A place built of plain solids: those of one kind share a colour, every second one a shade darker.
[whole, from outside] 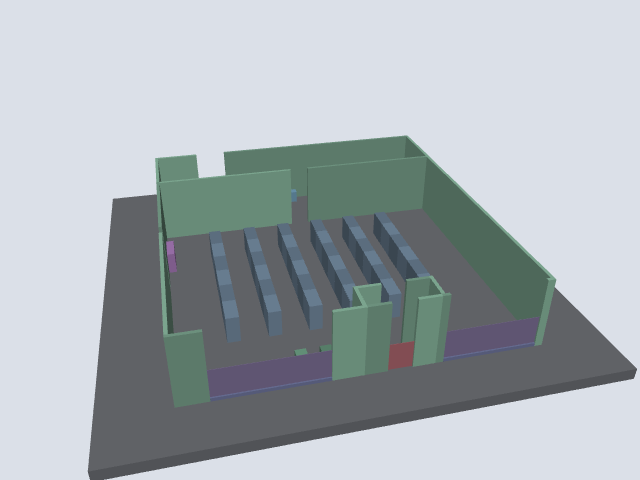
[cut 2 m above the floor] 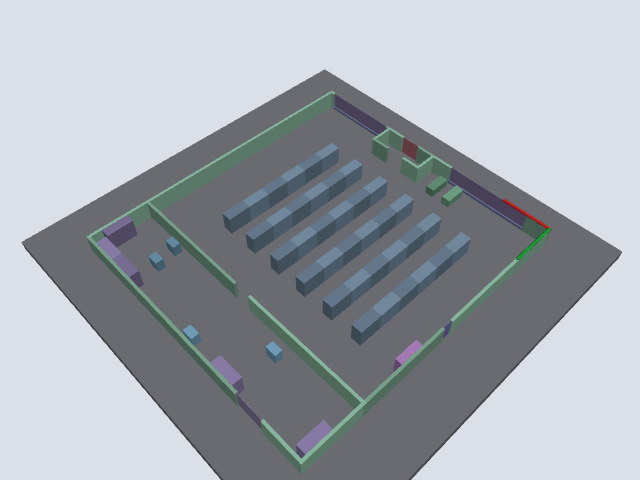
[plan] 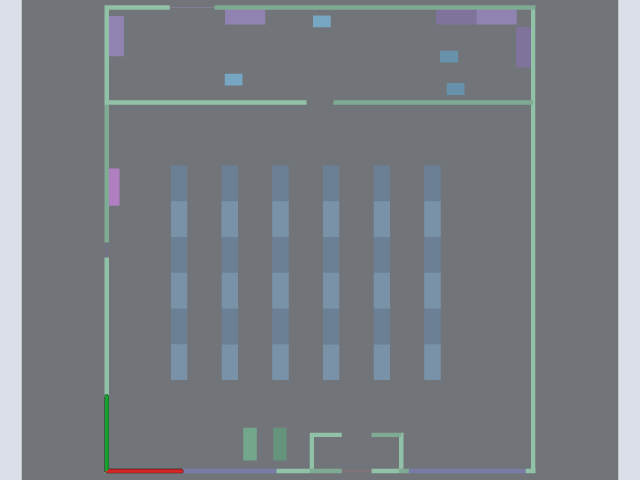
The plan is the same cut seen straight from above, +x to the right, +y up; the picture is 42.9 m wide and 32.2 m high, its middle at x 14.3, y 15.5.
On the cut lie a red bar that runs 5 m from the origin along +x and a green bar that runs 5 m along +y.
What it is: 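A store; runs of fixtures between aisles, tills by the way out, a stock room at the back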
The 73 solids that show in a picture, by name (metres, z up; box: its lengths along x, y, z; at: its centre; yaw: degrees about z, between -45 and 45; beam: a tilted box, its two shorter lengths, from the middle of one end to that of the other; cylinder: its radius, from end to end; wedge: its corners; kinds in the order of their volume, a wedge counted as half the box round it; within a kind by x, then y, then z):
{
 "wall_1": {"box": [0.3, 14.48, 6.34], "at": [0.0, 7.09, 3.12]},
 "wall_2": {"box": [0.3, 9.54, 6.34], "at": [0.0, 20.1, 3.12]},
 "wall_3": {"box": [0.3, 6.68, 6.34], "at": [0.0, 27.91, 3.12]},
 "wall_4": {"box": [2.53, 0.3, 6.34], "at": [1.11, 0.0, 3.12]},
 "wall_5": {"box": [4.37, 0.3, 6.34], "at": [2.03, 31.1, 3.12]},
 "wall_6": {"box": [13.4, 0.3, 6.34], "at": [6.7, 24.72, 3.12]},
 "wall_7": {"box": [2.53, 0.3, 6.34], "at": [12.64, 0.0, 3.12]},
 "wall_8": {"box": [0.3, 2.58, 6.34], "at": [13.76, 1.29, 3.12]},
 "wall_9": {"box": [2.15, 0.3, 6.34], "at": [14.68, 0.0, 3.12]},
 "wall_10": {"box": [2.0, 0.3, 6.34], "at": [14.75, 2.43, 3.12]},
 "wall_11": {"box": [21.53, 0.3, 6.34], "at": [17.98, 31.1, 3.12]},
 "wall_12": {"box": [2.0, 0.3, 6.34], "at": [18.75, 2.43, 3.12]},
 "wall_13": {"box": [2.15, 0.3, 6.34], "at": [18.83, 0.0, 3.12]},
 "wall_14": {"box": [0.3, 2.58, 6.34], "at": [19.75, 1.29, 3.12]},
 "wall_15": {"box": [0.65, 0.3, 6.34], "at": [19.93, 0.0, 3.12]},
 "wall_16": {"box": [13.4, 0.3, 6.34], "at": [21.9, 24.72, 3.12]},
 "wall_17": {"box": [0.65, 0.3, 6.34], "at": [28.42, 0.0, 3.12]},
 "wall_18": {"box": [0.3, 31.4, 6.34], "at": [28.6, 15.55, 3.12]},
 "run_bay_1": {"box": [1.1, 2.4, 2.45], "at": [4.85, 7.3, 1.18]},
 "run_bay_2": {"box": [1.1, 2.4, 2.45], "at": [4.85, 9.7, 1.18]},
 "run_bay_3": {"box": [1.1, 2.4, 2.45], "at": [4.85, 12.1, 1.18]},
 "run_bay_4": {"box": [1.1, 2.4, 2.45], "at": [4.85, 14.5, 1.18]},
 "run_bay_5": {"box": [1.1, 2.4, 2.45], "at": [4.85, 16.9, 1.18]},
 "run_bay_6": {"box": [1.1, 2.4, 2.45], "at": [4.85, 19.3, 1.18]},
 "run_bay_7": {"box": [1.1, 2.4, 2.45], "at": [8.25, 7.3, 1.18]},
 "run_bay_8": {"box": [1.1, 2.4, 2.45], "at": [8.25, 9.7, 1.18]},
 "run_bay_9": {"box": [1.1, 2.4, 2.45], "at": [8.25, 12.1, 1.18]},
 "run_bay_10": {"box": [1.1, 2.4, 2.45], "at": [8.25, 14.5, 1.18]},
 "run_bay_11": {"box": [1.1, 2.4, 2.45], "at": [8.25, 16.9, 1.18]},
 "run_bay_12": {"box": [1.1, 2.4, 2.45], "at": [8.25, 19.3, 1.18]},
 "run_bay_13": {"box": [1.1, 2.4, 2.45], "at": [11.65, 7.3, 1.18]},
 "run_bay_14": {"box": [1.1, 2.4, 2.45], "at": [11.65, 9.7, 1.18]},
 "run_bay_15": {"box": [1.1, 2.4, 2.45], "at": [11.65, 12.1, 1.18]},
 "run_bay_16": {"box": [1.1, 2.4, 2.45], "at": [11.65, 14.5, 1.18]},
 "run_bay_17": {"box": [1.1, 2.4, 2.45], "at": [11.65, 16.9, 1.18]},
 "run_bay_18": {"box": [1.1, 2.4, 2.45], "at": [11.65, 19.3, 1.18]},
 "run_bay_19": {"box": [1.1, 2.4, 2.45], "at": [15.05, 7.3, 1.18]},
 "run_bay_20": {"box": [1.1, 2.4, 2.45], "at": [15.05, 9.7, 1.18]},
 "run_bay_21": {"box": [1.1, 2.4, 2.45], "at": [15.05, 12.1, 1.18]},
 "run_bay_22": {"box": [1.1, 2.4, 2.45], "at": [15.05, 14.5, 1.18]},
 "run_bay_23": {"box": [1.1, 2.4, 2.45], "at": [15.05, 16.9, 1.18]},
 "run_bay_24": {"box": [1.1, 2.4, 2.45], "at": [15.05, 19.3, 1.18]},
 "run_bay_25": {"box": [1.1, 2.4, 2.45], "at": [18.45, 7.3, 1.18]},
 "run_bay_26": {"box": [1.1, 2.4, 2.45], "at": [18.45, 9.7, 1.18]},
 "run_bay_27": {"box": [1.1, 2.4, 2.45], "at": [18.45, 12.1, 1.18]},
 "run_bay_28": {"box": [1.1, 2.4, 2.45], "at": [18.45, 14.5, 1.18]},
 "run_bay_29": {"box": [1.1, 2.4, 2.45], "at": [18.45, 16.9, 1.18]},
 "run_bay_30": {"box": [1.1, 2.4, 2.45], "at": [18.45, 19.3, 1.18]},
 "run_bay_31": {"box": [1.1, 2.4, 2.45], "at": [21.85, 7.3, 1.18]},
 "run_bay_32": {"box": [1.1, 2.4, 2.45], "at": [21.85, 9.7, 1.18]},
 "run_bay_33": {"box": [1.1, 2.4, 2.45], "at": [21.85, 12.1, 1.18]},
 "run_bay_34": {"box": [1.1, 2.4, 2.45], "at": [21.85, 14.5, 1.18]},
 "run_bay_35": {"box": [1.1, 2.4, 2.45], "at": [21.85, 16.9, 1.18]},
 "run_bay_36": {"box": [1.1, 2.4, 2.45], "at": [21.85, 19.3, 1.18]},
 "stockrack_1": {"box": [1.0, 2.7, 2.45], "at": [0.65, 29.18, 1.18]},
 "stockrack_2": {"box": [2.7, 1.0, 2.45], "at": [9.27, 30.45, 1.18]},
 "stockrack_3": {"box": [2.7, 1.0, 2.45], "at": [23.44, 30.45, 1.18]},
 "stockrack_4": {"box": [2.7, 1.0, 2.45], "at": [26.15, 30.45, 1.18]},
 "stockrack_5": {"box": [1.0, 2.7, 2.45], "at": [27.95, 28.44, 1.18]},
 "stockpallet_1": {"box": [1.2, 0.8, 1.25], "at": [8.5, 26.26, 0.57]},
 "stockpallet_2": {"box": [1.2, 0.8, 1.25], "at": [14.43, 30.17, 0.57]},
 "stockpallet_3": {"box": [1.2, 0.8, 1.25], "at": [22.96, 27.8, 0.57]},
 "stockpallet_4": {"box": [1.2, 0.8, 1.25], "at": [23.4, 25.63, 0.57]},
 "till_body_1": {"box": [0.9, 2.2, 0.95], "at": [9.61, 1.8, 0.42]},
 "till_body_2": {"box": [0.9, 2.2, 0.95], "at": [11.61, 1.8, 0.42]},
 "wallshelf_1": {"box": [0.7, 2.5, 2.05], "at": [0.5, 19.05, 0.97]},
 "wall_sill_front_1": {"box": [9.0, 0.3, 0.35], "at": [6.88, 0.0, 0.12]},
 "wall_sill_front_2": {"box": [7.85, 0.3, 0.35], "at": [24.18, 0.0, 0.12]},
 "front_pane_1": {"box": [9.0, 0.04, 2.5], "at": [6.88, 0.0, 1.55]},
 "front_pane_2": {"box": [7.85, 0.04, 2.5], "at": [24.18, 0.0, 1.55]},
 "goods_leaf_1": {"box": [3.0, 0.04, 3.05], "at": [5.72, 31.1, 1.48]},
 "front_doors_shut_1": {"box": [2.04, 0.04, 2.45], "at": [16.75, 0.0, 1.18]},
 "fire_exit_leaf_1": {"box": [0.04, 1.0, 2.15], "at": [0.0, 14.83, 1.02]}
}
